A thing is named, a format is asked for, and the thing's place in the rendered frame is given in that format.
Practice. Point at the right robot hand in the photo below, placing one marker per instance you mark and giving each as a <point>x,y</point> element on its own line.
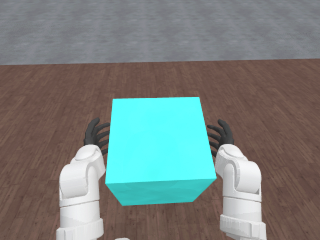
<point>225,133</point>

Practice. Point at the left robot forearm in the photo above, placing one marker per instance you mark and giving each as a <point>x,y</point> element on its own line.
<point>78,195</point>

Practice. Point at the right robot forearm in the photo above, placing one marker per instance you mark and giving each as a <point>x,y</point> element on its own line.
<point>242,213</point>

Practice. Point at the left robot hand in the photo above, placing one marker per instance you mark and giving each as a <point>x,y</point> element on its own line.
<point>92,138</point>

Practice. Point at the carton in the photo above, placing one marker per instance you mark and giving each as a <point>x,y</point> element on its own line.
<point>158,151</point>

